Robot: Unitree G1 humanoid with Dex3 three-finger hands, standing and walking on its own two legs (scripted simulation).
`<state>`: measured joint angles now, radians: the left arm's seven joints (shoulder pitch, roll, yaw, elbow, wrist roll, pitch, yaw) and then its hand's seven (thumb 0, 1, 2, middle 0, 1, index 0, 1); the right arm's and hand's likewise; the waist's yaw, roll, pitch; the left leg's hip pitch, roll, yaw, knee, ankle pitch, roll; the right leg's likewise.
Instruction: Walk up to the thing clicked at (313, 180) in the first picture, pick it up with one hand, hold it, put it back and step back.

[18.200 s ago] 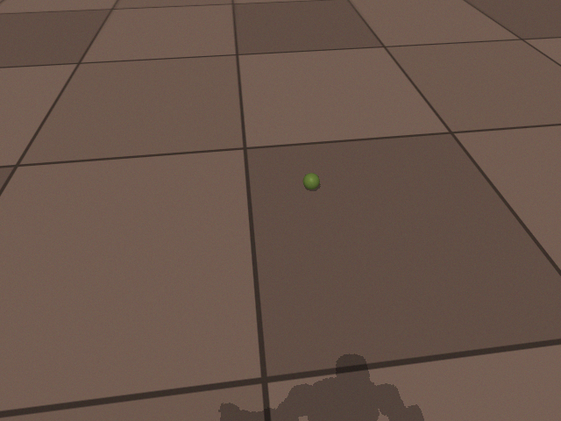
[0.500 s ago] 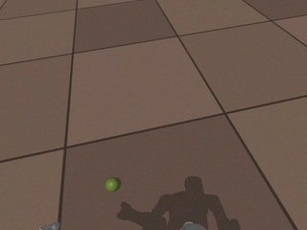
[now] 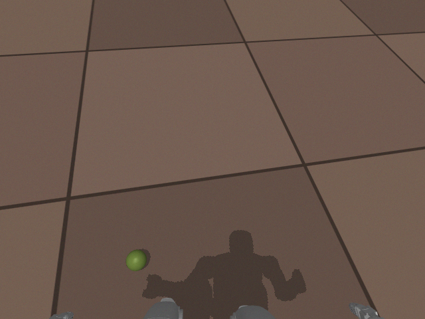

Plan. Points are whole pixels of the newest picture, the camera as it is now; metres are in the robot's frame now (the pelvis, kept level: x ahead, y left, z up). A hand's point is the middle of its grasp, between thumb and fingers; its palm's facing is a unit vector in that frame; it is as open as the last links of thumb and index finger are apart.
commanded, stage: walk up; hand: left
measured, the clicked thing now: (136, 260) +0.40 +0.29 -0.71
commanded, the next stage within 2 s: stand in 1.96 s
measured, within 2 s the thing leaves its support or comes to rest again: neither
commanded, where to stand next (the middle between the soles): +0.06 +0.04 m, yaw +3 degrees
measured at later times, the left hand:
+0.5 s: hand out of the picture +0.03 +0.27 -0.13, palm faces +0.00 -0.91 -0.42, open 7.4 cm
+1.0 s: hand out of the picture +0.04 +0.26 -0.13, palm faces +0.01 -0.94 -0.35, open 7.4 cm
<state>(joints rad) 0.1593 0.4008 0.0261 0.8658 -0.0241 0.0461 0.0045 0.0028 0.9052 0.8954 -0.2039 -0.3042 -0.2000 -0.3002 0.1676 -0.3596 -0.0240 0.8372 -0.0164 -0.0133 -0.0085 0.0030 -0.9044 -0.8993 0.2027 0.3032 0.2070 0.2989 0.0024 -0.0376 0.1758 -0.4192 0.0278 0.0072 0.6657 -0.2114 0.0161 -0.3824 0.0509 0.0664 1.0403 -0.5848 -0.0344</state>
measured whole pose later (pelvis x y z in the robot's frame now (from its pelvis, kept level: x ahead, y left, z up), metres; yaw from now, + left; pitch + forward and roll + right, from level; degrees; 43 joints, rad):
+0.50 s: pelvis -0.04 -0.01 +0.01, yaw +0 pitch -3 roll +2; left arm 0.18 0.40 0.03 0.93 0.00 -0.01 0.01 0.00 0.90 0.90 -0.21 -0.30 -0.20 -0.30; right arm 0.15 -0.37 -0.03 0.95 -0.01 0.00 0.01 0.00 -0.91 -0.90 0.20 0.30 0.20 0.30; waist 0.02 -0.01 0.15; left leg -0.28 -0.02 -0.03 0.60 -0.28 -0.01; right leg -0.30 -0.05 0.02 0.76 -0.45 0.00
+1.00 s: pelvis -0.03 +0.00 +0.02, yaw +1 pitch -2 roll -1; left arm 0.11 0.37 0.01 1.10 0.00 -0.02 -0.01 0.00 0.90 0.90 -0.20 -0.30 -0.20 -0.30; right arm 0.13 -0.35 0.00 1.10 -0.01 -0.01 0.02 0.00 -0.90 -0.90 0.20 0.30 0.21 0.30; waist 0.00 0.00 0.06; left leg -0.20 0.01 -0.06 0.44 -0.21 -0.02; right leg -0.15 -0.03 -0.01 0.41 -0.22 0.03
